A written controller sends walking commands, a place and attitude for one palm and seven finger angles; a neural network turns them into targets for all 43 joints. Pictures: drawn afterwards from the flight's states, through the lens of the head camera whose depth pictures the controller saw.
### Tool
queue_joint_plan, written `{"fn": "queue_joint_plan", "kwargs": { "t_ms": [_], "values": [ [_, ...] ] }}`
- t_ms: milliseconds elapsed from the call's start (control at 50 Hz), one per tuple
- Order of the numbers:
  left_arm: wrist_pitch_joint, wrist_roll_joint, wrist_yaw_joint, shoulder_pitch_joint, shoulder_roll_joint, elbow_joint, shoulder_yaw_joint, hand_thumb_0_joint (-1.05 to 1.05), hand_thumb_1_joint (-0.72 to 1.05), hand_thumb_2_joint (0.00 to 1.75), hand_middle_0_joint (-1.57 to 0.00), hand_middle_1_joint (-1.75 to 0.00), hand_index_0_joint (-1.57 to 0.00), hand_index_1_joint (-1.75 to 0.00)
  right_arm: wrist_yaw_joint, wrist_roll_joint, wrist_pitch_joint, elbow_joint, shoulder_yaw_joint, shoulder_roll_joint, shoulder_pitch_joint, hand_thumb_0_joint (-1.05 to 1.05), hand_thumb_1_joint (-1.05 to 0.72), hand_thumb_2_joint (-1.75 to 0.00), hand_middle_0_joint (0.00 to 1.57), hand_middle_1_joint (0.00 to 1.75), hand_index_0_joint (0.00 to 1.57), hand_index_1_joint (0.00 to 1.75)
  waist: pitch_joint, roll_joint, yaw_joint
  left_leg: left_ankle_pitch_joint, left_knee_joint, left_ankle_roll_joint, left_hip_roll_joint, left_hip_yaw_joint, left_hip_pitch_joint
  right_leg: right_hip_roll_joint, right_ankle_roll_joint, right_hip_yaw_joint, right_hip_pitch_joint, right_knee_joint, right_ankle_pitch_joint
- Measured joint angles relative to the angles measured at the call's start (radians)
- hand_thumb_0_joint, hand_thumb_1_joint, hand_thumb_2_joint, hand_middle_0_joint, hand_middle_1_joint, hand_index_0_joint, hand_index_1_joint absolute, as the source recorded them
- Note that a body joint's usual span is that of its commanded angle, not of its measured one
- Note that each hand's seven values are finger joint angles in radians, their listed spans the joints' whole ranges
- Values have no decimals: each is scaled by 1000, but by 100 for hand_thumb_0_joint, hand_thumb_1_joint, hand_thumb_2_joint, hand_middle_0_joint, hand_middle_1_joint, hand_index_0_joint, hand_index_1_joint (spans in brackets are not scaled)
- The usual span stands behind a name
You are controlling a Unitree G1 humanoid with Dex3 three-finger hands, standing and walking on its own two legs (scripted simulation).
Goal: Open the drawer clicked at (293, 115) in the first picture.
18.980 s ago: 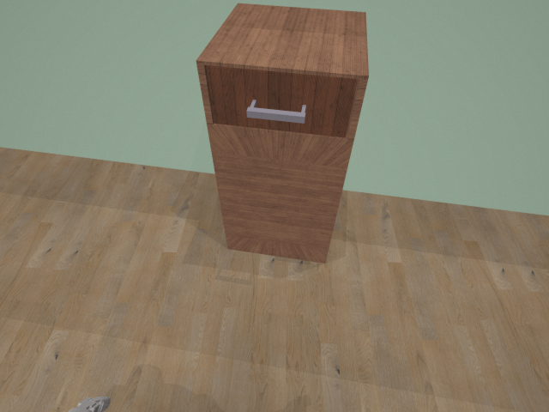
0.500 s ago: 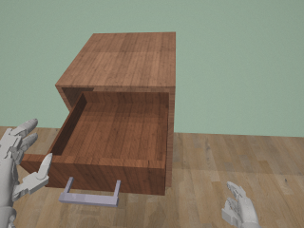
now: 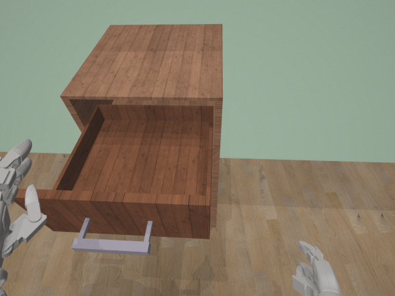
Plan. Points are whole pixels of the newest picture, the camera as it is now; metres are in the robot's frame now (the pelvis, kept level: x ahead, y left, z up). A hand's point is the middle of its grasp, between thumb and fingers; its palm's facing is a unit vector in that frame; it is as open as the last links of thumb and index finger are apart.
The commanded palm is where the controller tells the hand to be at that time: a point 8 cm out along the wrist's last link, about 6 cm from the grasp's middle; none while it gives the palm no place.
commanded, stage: step back with the hand held close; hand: left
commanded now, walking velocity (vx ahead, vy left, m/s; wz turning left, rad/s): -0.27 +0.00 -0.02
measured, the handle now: (114, 235) +0.24 +0.20 -0.01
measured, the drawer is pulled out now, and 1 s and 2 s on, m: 0.30 0.30 0.30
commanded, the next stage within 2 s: stop stepping back and stand still in 0.98 s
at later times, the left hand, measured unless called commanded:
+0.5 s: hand out of the picture +0.12 +0.27 +0.16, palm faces +0.30 -0.81 -0.50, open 7.4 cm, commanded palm +0.05 +0.31 +0.18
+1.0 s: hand out of the picture +0.05 +0.24 +0.17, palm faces +0.24 -0.84 -0.49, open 7.4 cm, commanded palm -0.02 +0.30 +0.18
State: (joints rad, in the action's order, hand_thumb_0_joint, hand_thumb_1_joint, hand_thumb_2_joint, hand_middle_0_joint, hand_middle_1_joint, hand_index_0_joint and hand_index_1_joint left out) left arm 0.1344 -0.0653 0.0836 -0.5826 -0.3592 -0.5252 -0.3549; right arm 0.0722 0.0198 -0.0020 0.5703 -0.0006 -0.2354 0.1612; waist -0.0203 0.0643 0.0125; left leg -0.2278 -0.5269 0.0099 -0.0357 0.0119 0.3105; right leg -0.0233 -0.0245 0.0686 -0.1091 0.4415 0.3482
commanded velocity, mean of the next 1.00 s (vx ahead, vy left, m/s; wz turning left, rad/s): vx -0.32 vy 0.00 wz -0.02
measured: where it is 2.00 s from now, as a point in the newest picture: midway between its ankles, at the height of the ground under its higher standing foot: outside the picture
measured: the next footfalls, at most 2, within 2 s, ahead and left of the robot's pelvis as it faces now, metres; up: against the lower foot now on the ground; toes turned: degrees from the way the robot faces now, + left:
right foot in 1.02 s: -0.18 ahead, -0.10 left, +0.00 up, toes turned -1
left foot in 1.30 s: -0.20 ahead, +0.14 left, +0.00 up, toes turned +2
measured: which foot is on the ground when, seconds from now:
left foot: down 0.00-1.00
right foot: down 0.00-0.76, up 0.78-1.00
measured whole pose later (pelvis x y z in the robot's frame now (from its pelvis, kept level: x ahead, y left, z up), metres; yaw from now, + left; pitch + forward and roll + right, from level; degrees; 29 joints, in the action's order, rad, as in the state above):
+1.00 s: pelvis -0.16 +0.02 -0.01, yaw -3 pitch +3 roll -3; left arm 0.23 -0.08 0.12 -0.64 -0.45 -0.73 -0.43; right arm 0.02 -0.02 -0.12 0.58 -0.01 -0.17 0.13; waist -0.06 -0.01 0.00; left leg -0.06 -0.53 -0.01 -0.06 -0.01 0.53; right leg -0.04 0.02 0.02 -0.30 0.67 0.46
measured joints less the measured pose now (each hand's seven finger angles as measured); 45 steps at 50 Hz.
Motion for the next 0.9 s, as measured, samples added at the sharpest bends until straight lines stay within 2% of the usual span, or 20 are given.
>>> {"fn": "queue_joint_plan", "kwargs": {
  "t_ms": [140,280,380,560,600,660,700,760,800,840,900],
  "values": [
    [0,0,2,-77,-32,-76,4,1,89,90,-21,-30,-21,-31,7,7,33,-29,27,-6,-8,1,-90,-89,20,30,20,30,-33,-22,-16,21,-5,-5,4,-16,48,8,15,-14,-65,31,-16],
    [14,-10,21,-89,-73,-117,-35,1,89,90,-21,-30,-21,-31,9,8,23,-36,25,17,-17,1,-90,-89,20,30,20,30,-39,-38,-21,46,-25,-19,5,-13,100,10,27,-11,-117,56,-37],
    [33,-14,30,-89,-68,-134,-41,1,89,90,-21,-30,-21,-31,5,4,-6,-40,10,32,-16,1,-90,-89,20,30,20,30,-33,-41,-21,64,-41,-28,8,-5,138,12,33,-3,-154,76,-52],
    [61,-1,38,-76,-61,-153,-63,1,89,90,-21,-30,-21,-31,-8,-5,-72,-45,-14,46,-3,1,-90,-89,21,30,20,30,-48,-30,-6,89,-84,-33,10,11,201,7,30,5,-226,157,-52],
    [64,-2,41,-75,-53,-157,-61,1,89,90,-21,-30,-21,-31,-12,-5,-76,-35,-15,47,3,1,-90,-89,21,30,20,30,-46,-24,-4,60,-104,-30,6,14,212,4,25,12,-229,161,-55],
    [68,-2,51,-75,-28,-162,-42,1,89,90,-21,-30,-21,-31,-17,-8,-74,-1,-11,44,10,1,-90,-89,21,30,20,30,-37,-35,2,-73,-183,-11,18,14,228,12,20,6,-233,168,-60],
    [63,0,58,-65,-10,-159,-24,1,89,90,-21,-30,-21,-31,-16,-14,-65,30,-6,39,14,1,-90,-89,21,30,20,30,-26,-52,-1,-89,-211,-6,31,7,192,24,25,-5,-232,176,-58],
    [53,5,61,-26,-11,-148,-17,1,89,90,-21,-30,-21,-31,-5,-14,-50,47,5,29,17,1,-90,-89,21,30,20,30,-17,-59,-16,31,-124,-25,31,8,142,31,39,3,-240,183,-59],
    [57,4,59,-6,-30,-131,-37,1,89,90,-21,-30,-21,-31,-6,-15,-50,45,9,39,4,2,-90,-89,21,30,20,30,-29,-81,-14,43,-109,-40,32,-8,145,26,40,-23,-265,226,17],
    [57,3,59,-7,-48,-128,-57,1,89,90,-21,-30,-21,-31,-14,-26,-65,26,12,50,-2,2,-90,-89,21,30,20,30,-33,-81,-22,57,-83,-44,20,-10,155,1,37,-45,-294,317,107],
    [67,-1,57,-31,-66,-158,-69,2,89,90,-21,-30,-21,-30,-34,-31,-97,9,10,62,-10,2,-90,-89,21,30,20,30,-38,-76,-23,99,-41,-39,-3,-14,169,-17,42,-51,-285,358,131]
  ]
}}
